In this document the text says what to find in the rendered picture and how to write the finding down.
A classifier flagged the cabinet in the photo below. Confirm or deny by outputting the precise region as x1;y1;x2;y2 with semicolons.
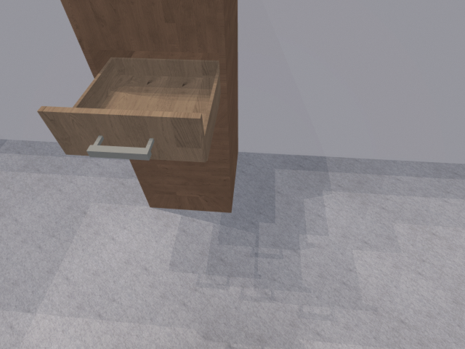
60;0;238;213

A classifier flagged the drawer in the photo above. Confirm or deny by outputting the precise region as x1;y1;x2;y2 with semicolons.
37;57;221;162

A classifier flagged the handle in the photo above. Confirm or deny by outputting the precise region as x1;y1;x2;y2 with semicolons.
86;135;155;161

